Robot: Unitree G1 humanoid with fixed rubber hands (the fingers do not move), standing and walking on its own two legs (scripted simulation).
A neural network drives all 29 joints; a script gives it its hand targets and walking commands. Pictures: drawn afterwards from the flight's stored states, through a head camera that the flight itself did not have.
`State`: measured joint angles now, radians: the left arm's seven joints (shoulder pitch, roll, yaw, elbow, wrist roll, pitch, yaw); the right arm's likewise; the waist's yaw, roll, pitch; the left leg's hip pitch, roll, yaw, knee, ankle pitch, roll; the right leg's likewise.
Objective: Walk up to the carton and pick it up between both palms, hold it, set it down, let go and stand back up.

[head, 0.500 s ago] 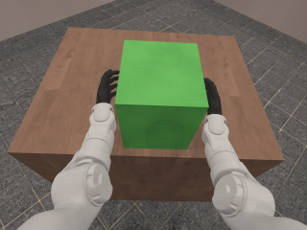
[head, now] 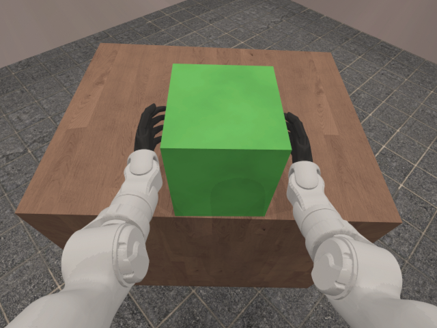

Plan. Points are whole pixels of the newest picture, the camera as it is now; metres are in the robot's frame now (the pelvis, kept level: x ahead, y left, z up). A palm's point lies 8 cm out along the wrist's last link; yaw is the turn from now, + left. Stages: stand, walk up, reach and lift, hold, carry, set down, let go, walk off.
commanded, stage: reach and lift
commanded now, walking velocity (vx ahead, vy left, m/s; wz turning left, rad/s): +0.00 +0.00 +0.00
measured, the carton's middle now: (221, 144) +0.47 +0.02 +0.04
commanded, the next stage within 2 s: none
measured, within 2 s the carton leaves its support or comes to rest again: leaves its support in 0.34 s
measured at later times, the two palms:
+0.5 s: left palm (138, 147) +0.41 +0.17 +0.10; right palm (302, 153) +0.40 -0.12 +0.10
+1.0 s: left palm (121, 111) +0.39 +0.17 +0.20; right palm (324, 122) +0.38 -0.12 +0.20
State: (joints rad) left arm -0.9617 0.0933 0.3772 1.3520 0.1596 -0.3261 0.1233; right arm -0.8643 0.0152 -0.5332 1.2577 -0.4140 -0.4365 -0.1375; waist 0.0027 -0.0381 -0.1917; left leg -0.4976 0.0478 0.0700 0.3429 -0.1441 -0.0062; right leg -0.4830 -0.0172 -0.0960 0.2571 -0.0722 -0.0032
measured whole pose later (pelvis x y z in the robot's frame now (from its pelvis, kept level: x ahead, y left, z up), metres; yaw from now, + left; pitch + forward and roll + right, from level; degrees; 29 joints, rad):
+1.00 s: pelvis -0.03 +0.00 +0.00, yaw +1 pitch -1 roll -1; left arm -1.00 0.08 0.38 1.00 0.20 0.27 0.13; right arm -1.00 0.00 -0.40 1.15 -0.13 0.07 -0.12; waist -0.03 -0.06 -0.11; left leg -0.16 0.04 0.05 0.34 -0.15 0.00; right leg -0.15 -0.02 -0.08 0.26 -0.09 0.00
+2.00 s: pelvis -0.03 +0.00 +0.00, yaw +2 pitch -5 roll -1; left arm -0.81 0.04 0.30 0.41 0.23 0.71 0.11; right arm -0.87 -0.08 -0.01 0.72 0.25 0.43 -0.21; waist -0.11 -0.03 -0.06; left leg -0.11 0.03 0.00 0.38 -0.17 -0.01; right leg -0.08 -0.01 -0.08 0.29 -0.11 0.01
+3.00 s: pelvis -0.02 +0.00 +0.00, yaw +2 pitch -6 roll -1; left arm -0.80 0.05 0.31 0.28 0.25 0.84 0.07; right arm -0.91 -0.11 0.06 0.61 0.35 0.56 -0.27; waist -0.10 -0.02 -0.08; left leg -0.09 0.03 -0.02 0.39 -0.20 -0.01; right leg -0.05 0.01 -0.06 0.27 -0.12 0.00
